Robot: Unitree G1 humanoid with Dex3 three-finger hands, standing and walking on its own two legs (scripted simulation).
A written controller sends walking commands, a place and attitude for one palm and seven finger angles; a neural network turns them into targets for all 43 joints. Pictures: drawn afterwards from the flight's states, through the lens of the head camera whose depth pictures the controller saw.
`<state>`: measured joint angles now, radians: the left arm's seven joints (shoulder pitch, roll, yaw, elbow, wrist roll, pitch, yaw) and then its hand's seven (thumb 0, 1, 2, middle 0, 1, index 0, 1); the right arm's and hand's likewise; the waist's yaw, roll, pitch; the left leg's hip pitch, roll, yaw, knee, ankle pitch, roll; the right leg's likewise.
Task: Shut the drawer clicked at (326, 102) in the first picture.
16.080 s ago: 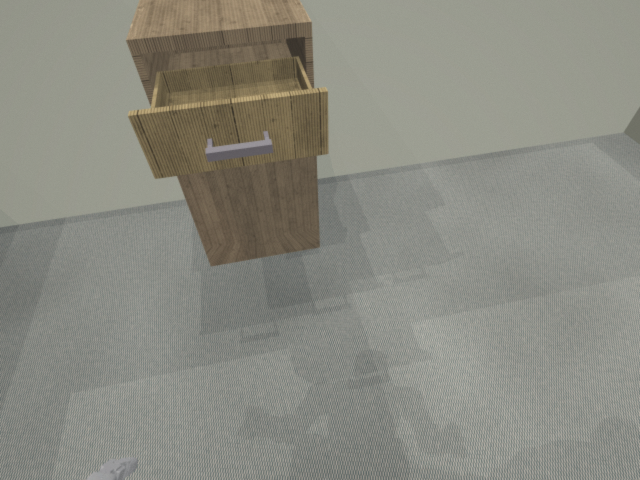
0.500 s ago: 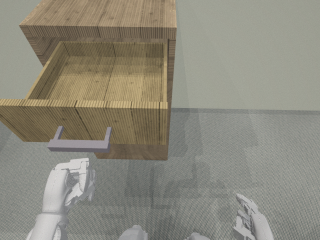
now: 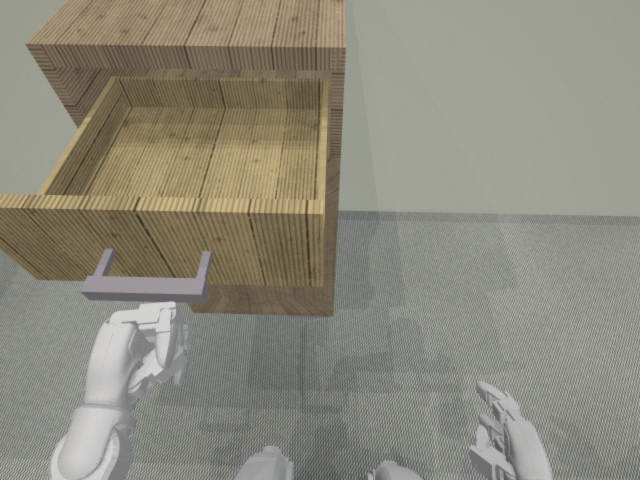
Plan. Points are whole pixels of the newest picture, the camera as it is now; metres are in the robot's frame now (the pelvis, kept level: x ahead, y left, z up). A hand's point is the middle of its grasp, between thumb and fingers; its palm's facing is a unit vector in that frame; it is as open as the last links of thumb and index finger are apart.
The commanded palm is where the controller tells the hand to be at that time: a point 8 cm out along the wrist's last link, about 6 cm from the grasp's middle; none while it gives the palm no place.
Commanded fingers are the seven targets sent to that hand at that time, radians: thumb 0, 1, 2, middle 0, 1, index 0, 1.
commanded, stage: push the drawer shut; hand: left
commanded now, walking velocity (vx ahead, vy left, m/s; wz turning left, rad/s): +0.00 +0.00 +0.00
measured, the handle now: (152, 273) +0.34 +0.22 +0.07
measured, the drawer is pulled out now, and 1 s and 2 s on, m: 0.27 0.18 0.05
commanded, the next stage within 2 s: none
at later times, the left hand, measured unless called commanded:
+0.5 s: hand (182, 314) +0.29 +0.17 +0.06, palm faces -0.01 -1.00 -0.05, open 3.0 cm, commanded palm +0.29 +0.23 +0.07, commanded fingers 0.00 0.90 0.90 -1.40 -1.60 -1.40 -1.60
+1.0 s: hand (193, 263) +0.36 +0.17 +0.07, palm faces -0.01 -1.00 -0.04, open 3.0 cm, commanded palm +0.35 +0.22 +0.07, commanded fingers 0.00 0.90 0.90 -1.40 -1.60 -1.40 -1.60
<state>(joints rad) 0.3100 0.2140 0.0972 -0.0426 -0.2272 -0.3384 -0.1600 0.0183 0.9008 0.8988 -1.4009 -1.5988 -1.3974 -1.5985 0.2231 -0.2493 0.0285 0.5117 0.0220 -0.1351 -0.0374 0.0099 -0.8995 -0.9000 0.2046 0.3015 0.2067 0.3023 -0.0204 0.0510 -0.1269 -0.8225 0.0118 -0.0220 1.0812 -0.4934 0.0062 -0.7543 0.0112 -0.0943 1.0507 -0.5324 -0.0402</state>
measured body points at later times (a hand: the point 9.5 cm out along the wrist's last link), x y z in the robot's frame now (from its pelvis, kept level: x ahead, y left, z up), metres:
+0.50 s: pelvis -0.01 +0.00 +0.01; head +0.05 +0.00 +0.45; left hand +0.29 +0.23 +0.07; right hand +0.15 -0.25 -0.09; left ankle +0.02 +0.11 -0.66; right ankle -0.01 -0.10 -0.66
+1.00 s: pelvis -0.01 +0.01 +0.01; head +0.06 +0.01 +0.45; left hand +0.35 +0.23 +0.07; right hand +0.10 -0.25 -0.10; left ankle +0.02 +0.11 -0.66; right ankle -0.01 -0.10 -0.66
